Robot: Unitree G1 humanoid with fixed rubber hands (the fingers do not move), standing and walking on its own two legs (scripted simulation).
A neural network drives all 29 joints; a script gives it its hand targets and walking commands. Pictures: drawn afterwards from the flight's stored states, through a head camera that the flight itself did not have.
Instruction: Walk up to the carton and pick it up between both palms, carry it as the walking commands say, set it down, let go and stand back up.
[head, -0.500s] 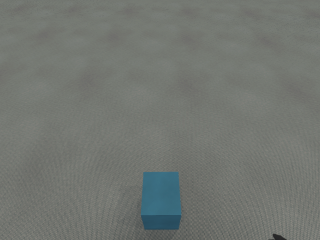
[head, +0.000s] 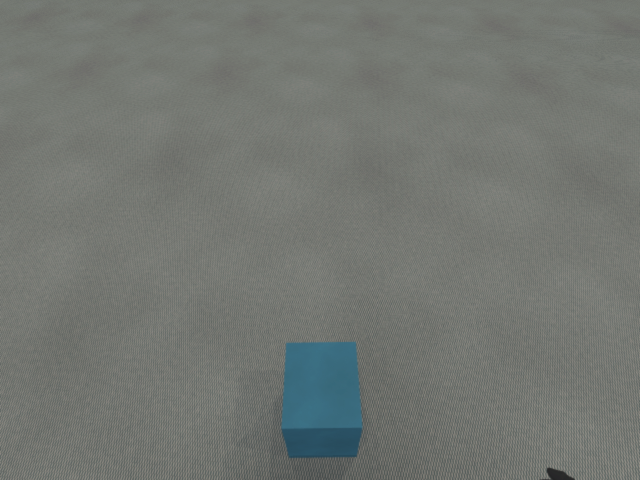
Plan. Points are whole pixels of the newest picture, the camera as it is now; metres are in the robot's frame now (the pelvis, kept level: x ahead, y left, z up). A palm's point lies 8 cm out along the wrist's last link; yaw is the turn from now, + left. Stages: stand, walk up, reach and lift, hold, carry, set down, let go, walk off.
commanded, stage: walk up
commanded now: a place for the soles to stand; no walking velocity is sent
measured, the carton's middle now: (321, 400) +0.46 +0.02 -0.61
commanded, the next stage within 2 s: reach and lift in 0.28 s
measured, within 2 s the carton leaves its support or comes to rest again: neither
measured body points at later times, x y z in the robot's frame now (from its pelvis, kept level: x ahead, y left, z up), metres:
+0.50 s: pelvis -0.02 +0.02 +0.00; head +0.05 +0.01 +0.44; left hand +0.14 +0.34 -0.08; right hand +0.13 -0.27 -0.11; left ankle +0.03 +0.13 -0.71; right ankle +0.01 -0.13 -0.71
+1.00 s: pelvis -0.02 +0.01 -0.03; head +0.13 -0.01 +0.39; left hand +0.29 +0.28 -0.11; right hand +0.26 -0.24 -0.15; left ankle +0.03 +0.13 -0.71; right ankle +0.02 -0.13 -0.71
